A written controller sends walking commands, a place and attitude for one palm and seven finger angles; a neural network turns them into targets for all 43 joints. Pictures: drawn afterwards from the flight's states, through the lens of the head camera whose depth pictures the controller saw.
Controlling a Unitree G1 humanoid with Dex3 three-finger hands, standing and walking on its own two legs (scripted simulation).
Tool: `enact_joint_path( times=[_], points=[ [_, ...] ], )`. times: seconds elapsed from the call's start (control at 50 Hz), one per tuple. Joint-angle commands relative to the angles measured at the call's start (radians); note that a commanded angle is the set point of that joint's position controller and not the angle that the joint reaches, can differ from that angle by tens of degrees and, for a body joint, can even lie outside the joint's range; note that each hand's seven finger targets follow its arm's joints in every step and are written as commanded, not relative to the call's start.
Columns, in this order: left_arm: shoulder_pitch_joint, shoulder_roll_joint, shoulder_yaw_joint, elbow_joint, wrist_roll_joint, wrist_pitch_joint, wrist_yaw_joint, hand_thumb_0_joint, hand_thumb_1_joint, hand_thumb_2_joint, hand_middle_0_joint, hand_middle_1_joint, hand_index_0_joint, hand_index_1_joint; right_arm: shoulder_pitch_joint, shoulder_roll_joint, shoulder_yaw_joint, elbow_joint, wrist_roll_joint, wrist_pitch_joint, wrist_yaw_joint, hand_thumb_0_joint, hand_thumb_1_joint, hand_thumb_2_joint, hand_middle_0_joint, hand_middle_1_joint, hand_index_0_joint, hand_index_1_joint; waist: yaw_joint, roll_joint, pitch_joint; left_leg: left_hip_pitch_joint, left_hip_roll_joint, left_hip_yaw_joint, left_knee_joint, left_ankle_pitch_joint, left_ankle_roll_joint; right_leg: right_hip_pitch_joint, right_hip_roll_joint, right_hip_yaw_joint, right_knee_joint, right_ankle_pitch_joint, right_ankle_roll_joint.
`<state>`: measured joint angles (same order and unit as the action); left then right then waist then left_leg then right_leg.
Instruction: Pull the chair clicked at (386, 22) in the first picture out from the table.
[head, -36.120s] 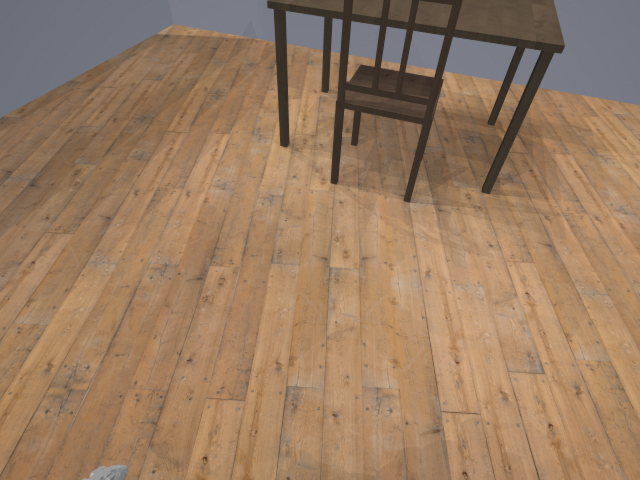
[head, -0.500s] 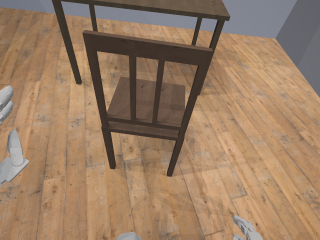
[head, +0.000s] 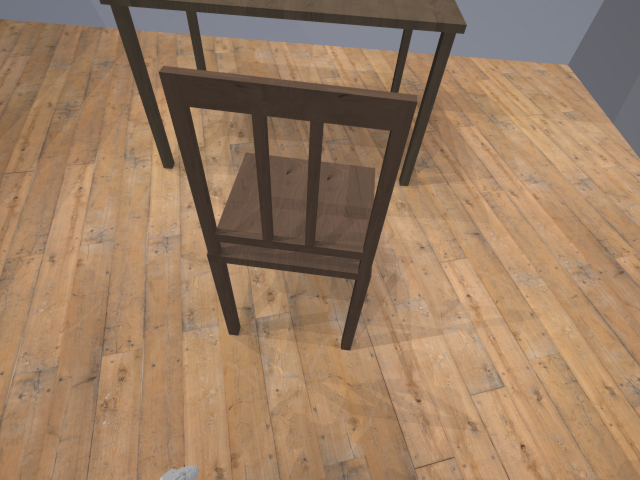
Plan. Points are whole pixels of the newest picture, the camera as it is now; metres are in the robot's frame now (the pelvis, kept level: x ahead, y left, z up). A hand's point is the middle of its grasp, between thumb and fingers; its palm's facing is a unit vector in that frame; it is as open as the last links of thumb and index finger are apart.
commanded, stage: let the arm hang, fingers relaxed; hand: left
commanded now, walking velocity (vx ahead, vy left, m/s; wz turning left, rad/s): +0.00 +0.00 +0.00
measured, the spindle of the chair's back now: (264, 185) +0.65 +0.12 -0.06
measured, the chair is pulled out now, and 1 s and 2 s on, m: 0.61 0.61 0.61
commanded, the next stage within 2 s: look to check the result in 0.66 s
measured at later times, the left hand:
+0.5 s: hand out of the picture +0.05 +0.15 -0.16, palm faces +0.00 -0.98 -0.18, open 7.3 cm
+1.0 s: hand out of the picture +0.05 +0.15 -0.16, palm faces +0.00 -0.98 -0.18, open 7.4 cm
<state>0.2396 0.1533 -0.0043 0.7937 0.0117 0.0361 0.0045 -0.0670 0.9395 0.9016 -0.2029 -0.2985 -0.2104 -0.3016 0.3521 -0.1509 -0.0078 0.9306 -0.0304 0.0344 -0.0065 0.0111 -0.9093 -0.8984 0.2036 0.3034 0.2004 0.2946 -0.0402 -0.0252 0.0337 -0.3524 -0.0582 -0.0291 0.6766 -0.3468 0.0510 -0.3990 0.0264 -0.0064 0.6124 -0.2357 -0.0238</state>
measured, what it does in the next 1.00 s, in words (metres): shifts its weight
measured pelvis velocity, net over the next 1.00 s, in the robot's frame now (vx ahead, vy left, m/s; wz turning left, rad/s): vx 0.06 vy -0.01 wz -0.03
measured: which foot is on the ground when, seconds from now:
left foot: down 0.00-1.00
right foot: down 0.00-1.00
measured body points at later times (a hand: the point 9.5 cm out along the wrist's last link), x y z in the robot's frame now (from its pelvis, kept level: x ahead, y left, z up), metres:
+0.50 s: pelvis +0.05 -0.01 +0.02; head +0.05 -0.01 +0.47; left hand +0.05 +0.20 -0.14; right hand +0.04 -0.23 -0.14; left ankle +0.01 +0.09 -0.72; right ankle +0.06 -0.12 -0.72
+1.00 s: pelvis +0.06 -0.01 +0.02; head +0.06 -0.01 +0.47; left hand +0.05 +0.20 -0.14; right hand +0.01 -0.21 -0.14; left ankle +0.01 +0.09 -0.72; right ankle +0.06 -0.12 -0.72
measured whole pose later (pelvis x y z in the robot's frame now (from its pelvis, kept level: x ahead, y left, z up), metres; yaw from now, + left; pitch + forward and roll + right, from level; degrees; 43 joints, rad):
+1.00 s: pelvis +0.06 -0.01 +0.02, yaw -2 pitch -1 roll -1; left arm 0.32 0.13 -0.01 1.12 0.00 0.00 0.05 0.01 0.91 0.90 -0.20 -0.30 -0.20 -0.30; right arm 0.36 -0.10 0.01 1.14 -0.01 -0.02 -0.04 0.00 -0.91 -0.90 0.20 0.30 0.20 0.29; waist -0.02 0.01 0.01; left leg -0.10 -0.03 -0.02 0.41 -0.30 0.03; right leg -0.18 0.05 0.02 0.41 -0.21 -0.03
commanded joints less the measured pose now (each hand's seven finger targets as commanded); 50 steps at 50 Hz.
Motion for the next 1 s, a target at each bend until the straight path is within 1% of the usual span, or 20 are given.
enact_joint_path(
  times=[0.0,0.02,0.04,0.06,0.08,0.12,0.14,0.16,0.24,0.32,0.36,0.44,0.46,0.48,0.58,0.66,0.74,0.78,0.92,0.98],
  points=[
    [-0.016,0.121,0.038,-0.009,0.001,-0.031,0.021,0.0,0.9,0.9,-0.2,-0.3,-0.2,-0.3,0.102,-0.084,-0.035,-0.024,0.0,-0.034,-0.011,0.0,-0.9,-0.9,0.2,0.3,0.2,0.3,-0.009,0.062,-0.021,0.035,0.108,-0.16,-0.28,-0.114,0.027,-0.008,-0.086,0.164,-0.202,-0.241,-0.048],
    [0.004,0.116,0.034,0.011,-0.001,-0.032,0.021,0.0,0.9,0.9,-0.2,-0.3,-0.2,-0.3,0.086,-0.094,-0.033,-0.023,0.001,-0.042,-0.013,0.0,-0.9,-0.9,0.2,0.3,0.2,0.3,0.012,0.078,-0.002,-0.024,0.142,-0.209,-0.344,-0.123,0.036,0.062,-0.063,0.125,-0.175,-0.146,-0.033],
    [0.032,0.11,0.032,0.036,0.0,-0.035,0.023,0.0,0.9,0.9,-0.2,-0.3,-0.2,-0.3,0.061,-0.102,-0.032,-0.023,0.004,-0.048,-0.014,0.0,-0.9,-0.9,0.2,0.3,0.2,0.3,0.033,0.072,-0.003,-0.053,0.157,-0.218,-0.37,-0.109,0.038,0.13,-0.056,0.112,-0.175,-0.067,-0.027],
    [0.05,0.115,0.029,0.062,0.0,-0.038,0.024,0.0,0.9,0.9,-0.2,-0.3,-0.2,-0.3,0.046,-0.104,-0.031,-0.018,0.008,-0.053,-0.015,0.0,-0.9,-0.9,0.2,0.3,0.2,0.3,0.043,0.078,-0.005,-0.065,0.153,-0.203,-0.372,-0.074,0.034,0.169,-0.062,0.112,-0.177,-0.017,-0.027],
    [0.058,0.114,0.028,0.083,-0.002,-0.042,0.025,0.0,0.9,0.9,-0.2,-0.3,-0.2,-0.3,0.053,-0.097,-0.027,-0.009,0.01,-0.058,-0.016,0.0,-0.9,-0.9,0.2,0.3,0.2,0.3,0.043,0.07,-0.013,-0.054,0.147,-0.19,-0.371,-0.02,0.031,0.197,-0.072,0.117,-0.182,0.023,-0.027],
    [0.07,0.11,0.02,0.118,-0.006,-0.046,0.027,0.0,0.9,0.9,-0.2,-0.3,-0.2,-0.3,0.067,-0.089,-0.022,0.013,0.015,-0.059,-0.02,0.0,-0.9,-0.9,0.2,0.3,0.2,0.3,0.041,0.012,-0.018,-0.002,0.133,-0.148,-0.343,0.058,0.021,0.198,-0.085,0.13,-0.208,0.053,-0.031],
    [0.075,0.108,0.017,0.13,-0.007,-0.048,0.029,0.0,0.9,0.9,-0.2,-0.3,-0.2,-0.3,0.082,-0.086,-0.019,0.026,0.016,-0.06,-0.021,0.0,-0.9,-0.9,0.2,0.3,0.2,0.3,0.037,0.015,-0.02,0.023,0.126,-0.131,-0.333,0.091,0.018,0.196,-0.093,0.138,-0.221,0.062,-0.033],
    [0.075,0.106,0.015,0.143,-0.006,-0.047,0.03,0.0,0.9,0.9,-0.2,-0.3,-0.2,-0.3,0.084,-0.08,-0.017,0.037,0.016,-0.058,-0.023,0.0,-0.9,-0.9,0.2,0.3,0.2,0.3,0.034,0.003,0.009,0.037,0.125,-0.124,-0.33,0.112,0.017,0.173,-0.093,0.134,-0.23,0.068,-0.035],
    [0.097,0.104,0.008,0.184,-0.009,-0.052,0.035,0.0,0.9,0.9,-0.2,-0.3,-0.2,-0.3,0.104,-0.078,-0.009,0.076,0.02,-0.064,-0.028,0.0,-0.9,-0.9,0.2,0.3,0.2,0.3,0.028,0.002,-0.039,0.135,0.134,-0.101,-0.312,0.252,0.014,0.2,-0.105,0.128,-0.226,0.179,-0.032],
    [0.112,0.097,0.003,0.214,-0.009,-0.054,0.04,0.0,0.9,0.9,-0.2,-0.3,-0.2,-0.3,0.093,-0.072,-0.007,0.1,0.022,-0.06,-0.03,0.0,-0.9,-0.9,0.2,0.3,0.2,0.3,0.027,0.003,-0.024,0.164,0.134,-0.088,-0.31,0.265,0.009,0.193,-0.111,0.128,-0.237,0.193,-0.031],
    [0.116,0.094,-0.001,0.227,-0.007,-0.054,0.041,0.0,0.9,0.9,-0.2,-0.3,-0.2,-0.3,0.084,-0.067,-0.007,0.113,0.025,-0.057,-0.031,0.0,-0.9,-0.9,0.2,0.3,0.2,0.3,0.026,-0.004,0.015,0.16,0.133,-0.084,-0.313,0.241,0.008,0.173,-0.107,0.131,-0.25,0.176,-0.03],
    [0.131,0.075,-0.001,0.251,-0.008,-0.058,0.044,0.0,0.9,0.9,-0.2,-0.3,-0.2,-0.3,0.077,-0.058,-0.005,0.138,0.023,-0.061,-0.035,0.0,-0.9,-0.9,0.2,0.3,0.2,0.3,0.025,0.035,0.012,0.194,0.137,-0.077,-0.316,0.292,0.006,0.184,-0.11,0.134,-0.249,0.22,-0.032],
    [0.129,0.077,-0.001,0.258,-0.007,-0.057,0.045,0.0,0.9,0.9,-0.2,-0.3,-0.2,-0.3,0.077,-0.056,-0.002,0.142,0.025,-0.058,-0.036,0.0,-0.9,-0.9,0.2,0.3,0.2,0.3,0.025,0.032,0.032,0.184,0.14,-0.077,-0.318,0.281,0.005,0.181,-0.106,0.13,-0.254,0.21,-0.032],
    [0.138,0.068,-0.002,0.265,-0.008,-0.057,0.045,0.0,0.9,0.9,-0.2,-0.3,-0.2,-0.3,0.074,-0.052,-0.002,0.146,0.024,-0.059,-0.038,0.0,-0.9,-0.9,0.2,0.3,0.2,0.3,0.027,0.054,0.038,0.187,0.139,-0.076,-0.321,0.292,0.006,0.179,-0.108,0.134,-0.254,0.22,-0.033],
    [0.148,0.063,-0.001,0.282,-0.008,-0.059,0.046,0.0,0.9,0.9,-0.2,-0.3,-0.2,-0.3,0.074,-0.048,-0.002,0.162,0.024,-0.061,-0.041,0.0,-0.9,-0.9,0.2,0.3,0.2,0.3,0.027,0.066,0.021,0.204,0.142,-0.072,-0.319,0.306,0.004,0.206,-0.11,0.131,-0.26,0.239,-0.034],
    [0.149,0.057,-0.003,0.292,-0.008,-0.057,0.046,0.0,0.9,0.9,-0.2,-0.3,-0.2,-0.3,0.072,-0.048,-0.002,0.172,0.026,-0.059,-0.043,0.0,-0.9,-0.9,0.2,0.3,0.2,0.3,0.03,0.047,0.048,0.2,0.145,-0.075,-0.326,0.282,0.004,0.196,-0.106,0.123,-0.268,0.207,-0.032],
    [0.15,0.05,-0.001,0.294,-0.009,-0.056,0.047,0.0,0.9,0.9,-0.2,-0.3,-0.2,-0.3,0.08,-0.042,-0.001,0.182,0.025,-0.061,-0.045,0.0,-0.9,-0.9,0.2,0.3,0.2,0.3,0.031,0.049,0.043,0.198,0.147,-0.078,-0.333,0.287,0.005,0.209,-0.105,0.121,-0.264,0.202,-0.032],
    [0.148,0.048,-0.002,0.296,-0.008,-0.056,0.047,0.0,0.9,0.9,-0.2,-0.3,-0.2,-0.3,0.086,-0.043,-0.001,0.185,0.025,-0.059,-0.044,0.0,-0.9,-0.9,0.2,0.3,0.2,0.3,0.029,0.025,0.051,0.19,0.147,-0.078,-0.336,0.262,0.005,0.208,-0.104,0.123,-0.27,0.182,-0.031],
    [0.152,0.043,0.001,0.299,-0.01,-0.056,0.048,0.0,0.9,0.9,-0.2,-0.3,-0.2,-0.3,0.099,-0.032,-0.001,0.198,0.024,-0.06,-0.045,0.0,-0.9,-0.9,0.2,0.3,0.2,0.3,0.032,0.026,0.042,0.192,0.145,-0.077,-0.336,0.26,0.004,0.215,-0.105,0.125,-0.268,0.182,-0.032],
    [0.149,0.043,0.0,0.298,-0.009,-0.054,0.049,0.0,0.9,0.9,-0.2,-0.3,-0.2,-0.3,0.104,-0.028,-0.001,0.201,0.025,-0.059,-0.044,0.0,-0.9,-0.9,0.2,0.3,0.2,0.3,0.031,0.029,0.067,0.178,0.145,-0.08,-0.343,0.245,0.005,0.203,-0.102,0.126,-0.27,0.164,-0.032]
  ],
)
